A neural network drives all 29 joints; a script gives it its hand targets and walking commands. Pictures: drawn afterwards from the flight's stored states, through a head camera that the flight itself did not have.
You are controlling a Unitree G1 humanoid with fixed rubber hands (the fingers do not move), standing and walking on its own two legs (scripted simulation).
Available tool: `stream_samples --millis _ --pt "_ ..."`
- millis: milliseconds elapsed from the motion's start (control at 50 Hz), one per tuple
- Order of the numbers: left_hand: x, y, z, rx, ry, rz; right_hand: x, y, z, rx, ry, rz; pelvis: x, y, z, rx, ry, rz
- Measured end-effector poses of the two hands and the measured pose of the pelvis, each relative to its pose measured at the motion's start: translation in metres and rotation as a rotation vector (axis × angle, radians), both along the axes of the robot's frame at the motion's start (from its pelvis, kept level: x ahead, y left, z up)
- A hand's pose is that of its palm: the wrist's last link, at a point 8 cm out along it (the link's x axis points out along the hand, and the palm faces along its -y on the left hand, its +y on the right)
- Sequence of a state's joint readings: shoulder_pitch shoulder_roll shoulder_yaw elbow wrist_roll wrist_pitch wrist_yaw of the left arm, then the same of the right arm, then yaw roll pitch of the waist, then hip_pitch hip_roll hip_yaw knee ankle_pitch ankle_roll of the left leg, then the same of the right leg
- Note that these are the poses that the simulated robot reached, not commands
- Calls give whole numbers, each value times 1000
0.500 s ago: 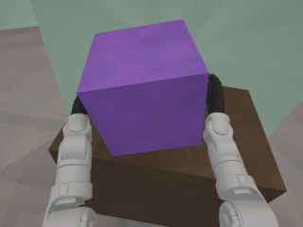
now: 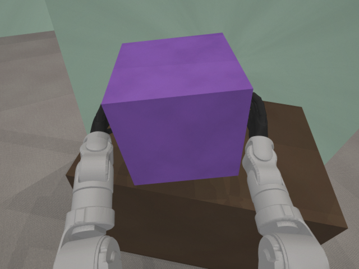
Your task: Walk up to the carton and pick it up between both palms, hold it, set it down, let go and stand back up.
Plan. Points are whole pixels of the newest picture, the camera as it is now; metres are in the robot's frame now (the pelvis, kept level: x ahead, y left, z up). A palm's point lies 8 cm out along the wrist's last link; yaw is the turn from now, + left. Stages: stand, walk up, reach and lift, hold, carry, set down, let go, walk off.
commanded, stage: set down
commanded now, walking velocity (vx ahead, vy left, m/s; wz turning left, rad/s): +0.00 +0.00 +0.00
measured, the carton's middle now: (178, 108) +0.46 +0.00 +0.12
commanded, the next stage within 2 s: none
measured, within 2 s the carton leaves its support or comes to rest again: neither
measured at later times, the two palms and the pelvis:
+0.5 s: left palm (112, 124) +0.42 +0.16 +0.11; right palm (257, 126) +0.40 -0.18 +0.13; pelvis +0.01 -0.01 +0.00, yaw -3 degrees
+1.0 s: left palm (122, 121) +0.44 +0.14 +0.10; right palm (261, 130) +0.41 -0.20 +0.11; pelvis +0.02 +0.00 +0.00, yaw -4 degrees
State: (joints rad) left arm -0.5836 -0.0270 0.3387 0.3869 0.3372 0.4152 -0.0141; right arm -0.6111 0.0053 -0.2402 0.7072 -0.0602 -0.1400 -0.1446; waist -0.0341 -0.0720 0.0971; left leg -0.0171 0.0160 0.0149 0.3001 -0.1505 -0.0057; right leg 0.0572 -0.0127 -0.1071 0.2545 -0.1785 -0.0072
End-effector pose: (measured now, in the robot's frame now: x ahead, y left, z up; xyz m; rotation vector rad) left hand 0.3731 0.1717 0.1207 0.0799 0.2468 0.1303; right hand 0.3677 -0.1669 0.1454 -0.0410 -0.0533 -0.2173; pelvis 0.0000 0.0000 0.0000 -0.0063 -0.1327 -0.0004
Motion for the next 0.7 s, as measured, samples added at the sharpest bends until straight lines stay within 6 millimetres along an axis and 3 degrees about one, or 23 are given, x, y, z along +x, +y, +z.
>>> stream_samples --millis 320,700 --pt "27 -26 -5 -46 10 -31 15 -26 -4 14 58 -26 2 -3 2 8 67 -43" --pt "50 -4 -26 -49 3 20 40 -4 -31 10 100 -2 21 -4 1 6 150 -37"
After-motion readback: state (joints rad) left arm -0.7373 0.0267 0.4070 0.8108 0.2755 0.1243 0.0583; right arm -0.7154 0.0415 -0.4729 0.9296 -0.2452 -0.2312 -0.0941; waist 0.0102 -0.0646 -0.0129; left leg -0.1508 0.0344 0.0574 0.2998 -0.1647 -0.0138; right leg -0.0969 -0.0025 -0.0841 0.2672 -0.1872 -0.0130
